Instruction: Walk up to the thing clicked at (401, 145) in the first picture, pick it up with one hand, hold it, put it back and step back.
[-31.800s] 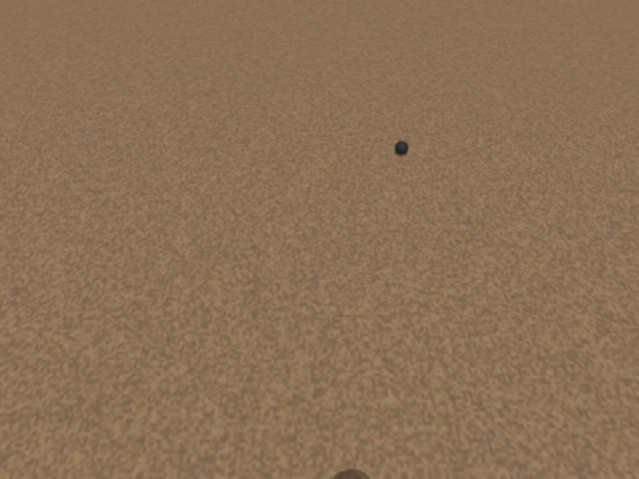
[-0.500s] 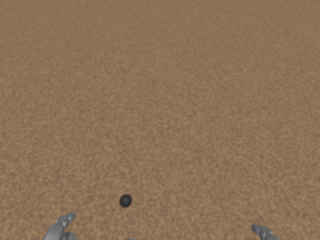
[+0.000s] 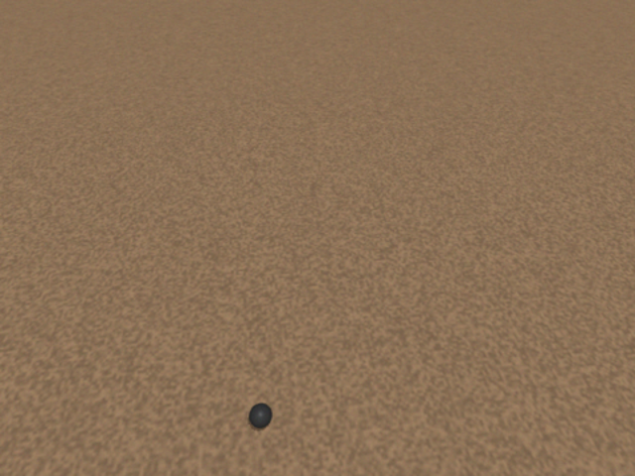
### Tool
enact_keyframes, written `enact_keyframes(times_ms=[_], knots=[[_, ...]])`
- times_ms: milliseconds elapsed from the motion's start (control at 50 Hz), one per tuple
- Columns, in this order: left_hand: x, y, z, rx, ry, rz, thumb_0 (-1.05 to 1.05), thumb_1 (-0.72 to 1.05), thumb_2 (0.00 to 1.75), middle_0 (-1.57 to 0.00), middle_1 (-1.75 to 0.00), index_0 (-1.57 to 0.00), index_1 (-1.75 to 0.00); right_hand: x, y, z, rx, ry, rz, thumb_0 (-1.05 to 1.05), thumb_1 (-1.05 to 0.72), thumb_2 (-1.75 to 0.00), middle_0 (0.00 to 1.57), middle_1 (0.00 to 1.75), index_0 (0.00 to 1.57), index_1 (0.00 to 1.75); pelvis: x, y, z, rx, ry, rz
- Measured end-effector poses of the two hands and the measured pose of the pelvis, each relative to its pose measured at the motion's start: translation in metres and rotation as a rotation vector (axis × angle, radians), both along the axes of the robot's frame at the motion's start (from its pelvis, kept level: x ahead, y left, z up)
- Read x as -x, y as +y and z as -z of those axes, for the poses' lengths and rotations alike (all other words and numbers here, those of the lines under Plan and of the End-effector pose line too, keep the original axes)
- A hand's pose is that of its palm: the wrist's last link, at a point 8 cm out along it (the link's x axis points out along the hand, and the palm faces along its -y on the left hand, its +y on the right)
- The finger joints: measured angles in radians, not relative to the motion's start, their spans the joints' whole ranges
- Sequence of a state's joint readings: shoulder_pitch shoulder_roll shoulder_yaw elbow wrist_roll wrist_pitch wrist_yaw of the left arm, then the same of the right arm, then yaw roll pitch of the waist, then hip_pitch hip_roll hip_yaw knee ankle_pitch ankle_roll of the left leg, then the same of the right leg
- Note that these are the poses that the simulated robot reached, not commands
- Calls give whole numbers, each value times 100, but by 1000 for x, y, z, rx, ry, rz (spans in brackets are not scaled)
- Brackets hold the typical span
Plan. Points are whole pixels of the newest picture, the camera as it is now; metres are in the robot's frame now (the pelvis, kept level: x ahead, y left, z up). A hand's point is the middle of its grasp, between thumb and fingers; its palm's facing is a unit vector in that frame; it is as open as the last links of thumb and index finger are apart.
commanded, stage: stand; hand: left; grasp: from above
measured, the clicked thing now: (260, 415) +0.45 +0.19 -0.74
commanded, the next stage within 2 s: step back in 1.80 s
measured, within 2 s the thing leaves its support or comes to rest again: neither
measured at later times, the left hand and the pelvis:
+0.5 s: hand out of the picture +0.05 +0.23 -0.16, palm faces +0.02 -0.95 -0.33, open 7.4 cm; pelvis +0.01 -0.01 +0.00, yaw +0 degrees
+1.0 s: hand out of the picture +0.09 +0.23 -0.15, palm faces +0.01 -0.95 -0.33, open 7.4 cm; pelvis +0.02 -0.02 +0.01, yaw -1 degrees
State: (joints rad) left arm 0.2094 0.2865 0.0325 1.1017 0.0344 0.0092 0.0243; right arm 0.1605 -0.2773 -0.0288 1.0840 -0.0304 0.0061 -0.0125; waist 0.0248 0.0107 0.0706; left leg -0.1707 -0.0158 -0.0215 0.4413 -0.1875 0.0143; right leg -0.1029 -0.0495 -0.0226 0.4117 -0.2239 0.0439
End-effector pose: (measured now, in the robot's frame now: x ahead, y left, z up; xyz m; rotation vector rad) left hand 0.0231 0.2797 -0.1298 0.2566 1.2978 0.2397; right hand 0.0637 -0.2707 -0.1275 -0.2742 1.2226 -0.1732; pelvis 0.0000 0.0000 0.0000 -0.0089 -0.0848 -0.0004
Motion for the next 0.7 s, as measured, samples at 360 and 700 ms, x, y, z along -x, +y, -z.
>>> enact_keyframes(times_ms=[360, 700], knots=[[-9, -3, -7, -17, 5, 10, 0, 90, 90, -20, -30, -21, -30, 5, -22, -2, 15, 31, 11, 1, -90, -90, 20, 30, 20, 30, 0, -10, -3, -1, 6, -1], [-42, -13, -9, 0, -26, 25, 0, 90, 90, -20, -30, -21, -30, -6, -28, -4, 19, 38, 6, 1, -90, -90, 20, 30, 20, 30, -12, -16, -5, -2, 16, 8]])
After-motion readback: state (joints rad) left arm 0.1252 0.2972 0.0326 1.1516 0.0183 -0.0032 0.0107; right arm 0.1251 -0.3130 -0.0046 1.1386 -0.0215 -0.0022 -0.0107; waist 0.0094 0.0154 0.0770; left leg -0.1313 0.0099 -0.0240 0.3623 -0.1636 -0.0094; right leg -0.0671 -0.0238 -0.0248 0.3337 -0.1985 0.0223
